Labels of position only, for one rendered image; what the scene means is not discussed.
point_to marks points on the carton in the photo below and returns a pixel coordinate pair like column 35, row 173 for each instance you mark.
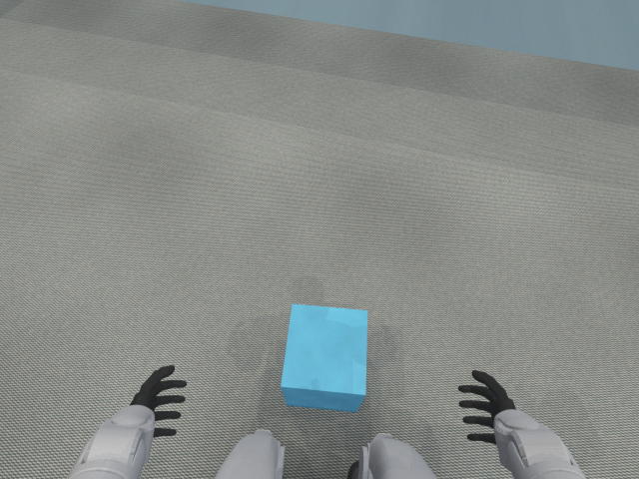
column 325, row 361

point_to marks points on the robot right hand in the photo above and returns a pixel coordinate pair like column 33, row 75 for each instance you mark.
column 498, row 398

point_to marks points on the robot left thigh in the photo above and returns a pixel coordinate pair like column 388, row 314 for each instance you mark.
column 256, row 456

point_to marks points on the robot thigh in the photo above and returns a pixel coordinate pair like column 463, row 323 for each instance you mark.
column 256, row 456
column 391, row 459

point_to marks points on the robot left hand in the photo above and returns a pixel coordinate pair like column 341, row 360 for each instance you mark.
column 148, row 397

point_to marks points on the right robot forearm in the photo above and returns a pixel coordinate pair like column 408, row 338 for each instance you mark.
column 529, row 450

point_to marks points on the robot right thigh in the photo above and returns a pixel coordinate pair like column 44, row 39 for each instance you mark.
column 391, row 459

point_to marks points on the left robot forearm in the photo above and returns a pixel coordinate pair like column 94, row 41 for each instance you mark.
column 119, row 448

